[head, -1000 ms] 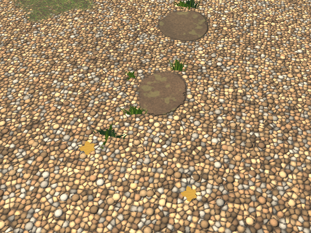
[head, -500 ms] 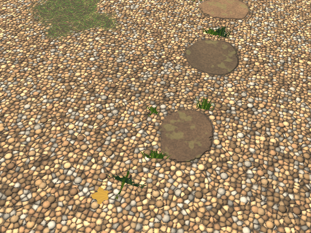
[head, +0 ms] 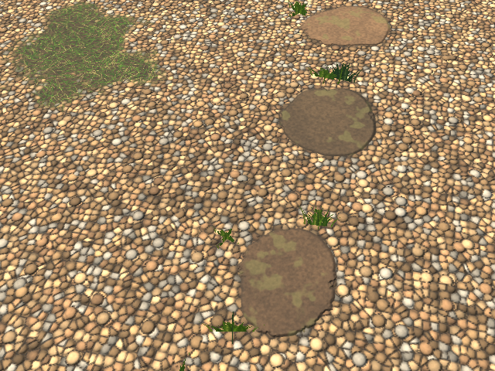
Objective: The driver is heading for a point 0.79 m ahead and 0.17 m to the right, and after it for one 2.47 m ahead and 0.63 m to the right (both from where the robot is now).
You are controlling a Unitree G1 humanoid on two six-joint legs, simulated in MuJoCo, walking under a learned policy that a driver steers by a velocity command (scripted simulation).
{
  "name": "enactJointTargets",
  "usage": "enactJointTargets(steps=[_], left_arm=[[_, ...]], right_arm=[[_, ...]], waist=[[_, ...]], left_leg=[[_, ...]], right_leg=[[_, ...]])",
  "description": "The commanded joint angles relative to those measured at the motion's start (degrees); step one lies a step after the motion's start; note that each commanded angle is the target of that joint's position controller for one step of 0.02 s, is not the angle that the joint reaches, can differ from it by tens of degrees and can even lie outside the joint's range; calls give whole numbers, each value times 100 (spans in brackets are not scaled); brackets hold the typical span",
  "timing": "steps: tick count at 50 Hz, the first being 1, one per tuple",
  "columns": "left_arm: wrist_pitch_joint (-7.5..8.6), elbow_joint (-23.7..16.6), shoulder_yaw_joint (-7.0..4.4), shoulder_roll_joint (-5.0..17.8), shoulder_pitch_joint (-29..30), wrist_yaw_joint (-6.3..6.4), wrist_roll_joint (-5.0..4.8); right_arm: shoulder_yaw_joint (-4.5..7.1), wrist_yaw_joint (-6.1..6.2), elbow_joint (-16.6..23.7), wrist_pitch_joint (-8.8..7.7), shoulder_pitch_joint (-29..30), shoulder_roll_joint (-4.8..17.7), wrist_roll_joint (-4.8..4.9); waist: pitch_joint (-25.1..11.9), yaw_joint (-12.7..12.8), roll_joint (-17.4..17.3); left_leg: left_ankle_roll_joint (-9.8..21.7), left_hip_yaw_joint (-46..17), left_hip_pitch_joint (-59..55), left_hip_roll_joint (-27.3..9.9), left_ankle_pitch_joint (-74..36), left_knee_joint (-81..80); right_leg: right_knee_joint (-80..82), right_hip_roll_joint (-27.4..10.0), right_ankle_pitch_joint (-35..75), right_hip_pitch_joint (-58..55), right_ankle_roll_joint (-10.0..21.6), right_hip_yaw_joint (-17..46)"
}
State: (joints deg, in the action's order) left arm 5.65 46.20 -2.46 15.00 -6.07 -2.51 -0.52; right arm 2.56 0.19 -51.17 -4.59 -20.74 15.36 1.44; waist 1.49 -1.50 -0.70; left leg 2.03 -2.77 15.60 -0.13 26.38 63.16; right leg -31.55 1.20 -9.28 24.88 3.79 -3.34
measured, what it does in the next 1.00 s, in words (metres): walks ahead: left foot, then right foot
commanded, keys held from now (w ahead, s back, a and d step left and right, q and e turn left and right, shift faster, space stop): w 0.10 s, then no key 0.90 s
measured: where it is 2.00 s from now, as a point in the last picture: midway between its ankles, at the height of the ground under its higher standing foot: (260, 364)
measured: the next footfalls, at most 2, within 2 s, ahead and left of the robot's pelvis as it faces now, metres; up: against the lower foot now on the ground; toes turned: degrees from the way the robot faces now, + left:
left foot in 0.38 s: +0.36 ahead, +0.12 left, +0.00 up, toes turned +1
right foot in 0.68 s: +0.27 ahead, -0.12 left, +0.00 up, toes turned -1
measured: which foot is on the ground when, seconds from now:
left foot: up 0.00-0.36, down 0.38-1.00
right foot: down 0.00-0.42, up 0.44-0.66, down 0.68-1.00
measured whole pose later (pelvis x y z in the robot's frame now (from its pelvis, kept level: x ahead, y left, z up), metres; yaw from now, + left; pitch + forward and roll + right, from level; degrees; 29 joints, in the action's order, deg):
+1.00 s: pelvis +0.27 +0.00 +0.01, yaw -1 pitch -1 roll +0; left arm 1.2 59.6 -1.3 11.5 -14.3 1.8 0.2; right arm 2.5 1.5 -57.9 -0.3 -9.2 12.6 -0.2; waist 1.7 0.3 -0.1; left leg 0.0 1.2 16.9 -0.5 10.9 28.5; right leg -29.8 -1.0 -19.0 10.2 -0.3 -0.6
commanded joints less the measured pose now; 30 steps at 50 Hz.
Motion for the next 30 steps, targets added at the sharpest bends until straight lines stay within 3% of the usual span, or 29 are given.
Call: enactJointTargets(steps=[1, 2, 5, 8, 11, 13, 16, 18, 19, 20, 21, 22, 23, 24, 25, 26, 28, 30], left_arm=[[26, -101, -163, 612, -622, 24, 44], [48, -90, -133, 522, -541, 19, 108], [122, 54, -167, 619, -663, 38, 74], [67, 185, -183, 750, -801, 144, 104], [-25, 280, -164, 785, -948, 224, 74], [-81, 397, -158, 838, -1143, 252, 52], [-190, 515, -154, 838, -1142, 285, 22], [-254, 534, -168, 859, -948, 314, -17], [-273, 536, -153, 807, -917, 325, -23], [-243, 514, -104, 681, -1116, 328, 79], [-179, 636, 42, 207, -1919, 280, 169], [-221, 772, 93, 174, -1983, 254, 88], [-305, 712, -17, 595, -1661, 243, -25], [-423, 634, -54, 632, -1275, 291, -72], [-544, 611, -74, 596, -1080, 347, -37], [-659, 607, -96, 589, -1032, 412, 13], [-756, 737, -67, 391, -1222, 489, 53], [-753, 854, -55, 294, -1331, 493, 75]], right_arm=[[182, 47, 565, -192, 404, 720, -42], [191, 44, 548, -125, 266, 634, -62], [169, 65, 542, 33, 214, 400, -79], [157, 94, 703, 56, 685, 344, -173], [70, 36, 774, 11, 1180, 132, -168], [61, -8, 829, 10, 1479, 149, -149], [86, -77, 920, -19, 1692, 297, -164], [145, -108, 848, -65, 1419, 465, -214], [205, -91, 688, -92, 1022, 593, -256], [292, -45, 605, -109, 652, 958, -321], [292, -3, 577, -43, 470, 1110, -394], [163, -2, 519, 51, 307, 556, -301], [93, -47, 515, 97, 435, 414, -211], [79, -56, 563, 127, 836, 405, -202], [65, -53, 622, 146, 1248, 419, -217], [82, -24, 661, 167, 1579, 471, -247], [108, 8, 637, 232, 1860, 511, -324], [92, 38, 536, 250, 1821, 432, -289]], waist=[[-492, 334, 257], [-477, 154, 420], [-308, 19, 434], [-103, 41, 329], [-187, 226, 425], [-259, 369, 440], [-280, 387, 527], [-412, 157, 516], [-605, -20, 404], [-1057, -43, 19], [-1794, 274, -931], [-2254, 57, -1299], [-1972, 9, -880], [-1423, 84, -533], [-963, 180, -380], [-774, 310, -515], [-606, 445, -795], [-730, 457, -771]], left_leg=[[72, -203, 2397, -654, -811, 656], [64, -247, 2043, -785, -1019, 484], [-62, -147, 1946, -863, -1298, 22], [-263, 7, 2142, -767, -1927, -906], [-240, 265, 1569, -501, -2894, -2225], [-234, 297, 1364, -353, -3260, -2710], [-99, 185, 1309, -266, -2968, -3162], [73, 189, 909, -178, -2829, -3592], [192, 274, 276, -84, -3425, -4000], [413, -169, -751, -597, -5723, -3796], [1256, -1250, -2541, -1716, -7360, -3328], [1788, -1978, -2753, -2230, -7046, -3564], [1659, -1964, -2172, -2054, -5466, -3884], [1404, -1761, -1555, -1837, -4169, -4137], [1234, -1534, -818, -1683, -3199, -4444], [1062, -1362, -228, -1515, -2312, -4714], [921, -887, 581, -1157, -1613, -4980], [878, -654, 679, -1043, -1251, -4973]], right_leg=[[1766, -1645, 333, -2254, 981, 2347], [1925, -1509, 584, -1901, 949, 2057], [2286, -1386, 1114, -1496, 1054, 1520], [2143, -1254, 3227, -1477, 971, 876], [1990, -920, 3636, -1429, 673, 305], [1884, -978, 3442, -1664, 641, 321], [1498, -1213, 3288, -2150, 631, 543], [986, -1245, 3181, -2335, 501, 676], [494, -1010, 3150, -2308, 338, 614], [-292, -638, 2435, -1910, 75, 429], [-1567, -171, -75, -556, -257, 320], [-2542, 41, -2843, -60, -483, 533], [-2902, -152, -3166, 134, -504, 795], [-2980, -306, -2961, 326, -535, 746], [-2717, -425, -2695, 290, -591, 704], [-2330, -544, -2333, -23, -633, 705], [-1650, -415, -1843, -766, -673, 456], [-996, -357, -1151, -1228, -605, 342]])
